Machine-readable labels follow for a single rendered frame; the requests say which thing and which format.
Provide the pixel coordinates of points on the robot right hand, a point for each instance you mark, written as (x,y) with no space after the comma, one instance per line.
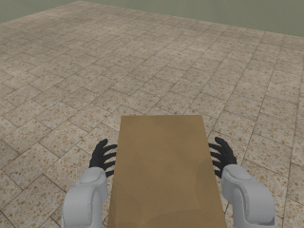
(225,155)

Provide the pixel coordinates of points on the right robot forearm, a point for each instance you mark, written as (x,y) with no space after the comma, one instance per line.
(253,204)

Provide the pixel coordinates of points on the left robot forearm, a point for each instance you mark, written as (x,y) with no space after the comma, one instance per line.
(83,203)

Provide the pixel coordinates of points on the carton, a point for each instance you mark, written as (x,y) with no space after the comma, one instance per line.
(164,175)

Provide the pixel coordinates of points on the robot left hand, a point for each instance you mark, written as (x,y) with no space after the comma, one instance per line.
(98,157)

